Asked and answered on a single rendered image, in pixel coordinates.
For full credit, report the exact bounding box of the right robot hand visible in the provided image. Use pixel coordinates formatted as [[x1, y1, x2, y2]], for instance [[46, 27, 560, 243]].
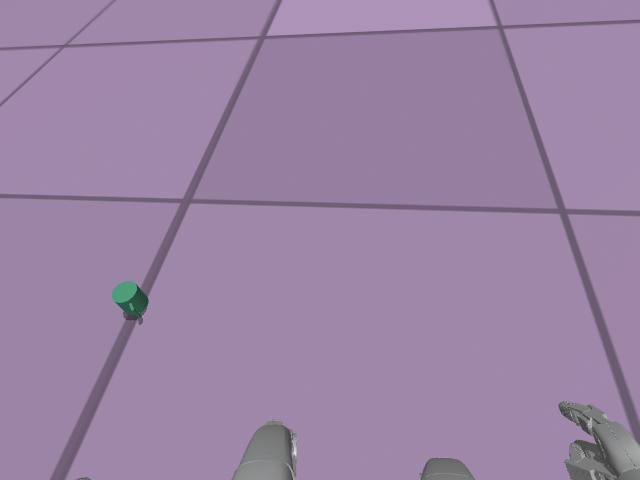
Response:
[[559, 402, 640, 480]]

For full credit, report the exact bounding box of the mug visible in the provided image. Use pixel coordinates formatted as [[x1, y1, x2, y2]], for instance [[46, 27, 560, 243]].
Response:
[[112, 281, 148, 318]]

